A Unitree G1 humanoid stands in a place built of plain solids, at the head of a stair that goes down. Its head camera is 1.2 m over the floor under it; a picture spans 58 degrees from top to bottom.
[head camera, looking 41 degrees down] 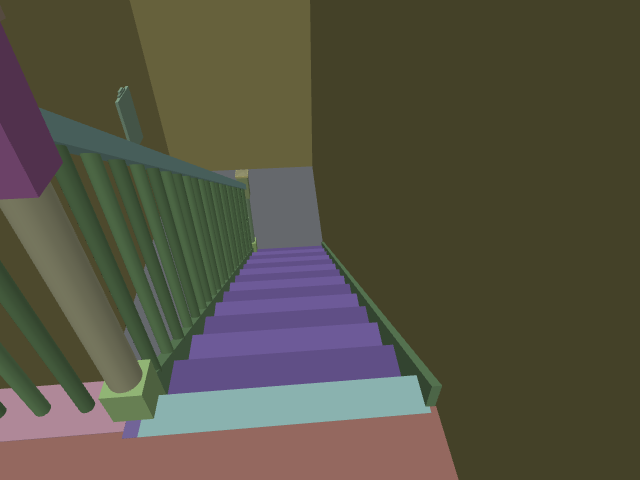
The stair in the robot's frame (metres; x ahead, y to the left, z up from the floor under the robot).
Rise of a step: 0.18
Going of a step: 0.25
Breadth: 0.82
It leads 5 degrees to the left of straight ahead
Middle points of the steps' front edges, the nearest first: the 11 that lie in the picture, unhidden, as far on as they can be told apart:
0.71 0.09 0.00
0.95 0.13 -0.18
1.19 0.15 -0.36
1.44 0.17 -0.54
1.69 0.19 -0.71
1.93 0.21 -0.89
2.18 0.24 -1.07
2.42 0.26 -1.24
2.67 0.28 -1.42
2.91 0.30 -1.60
3.16 0.32 -1.77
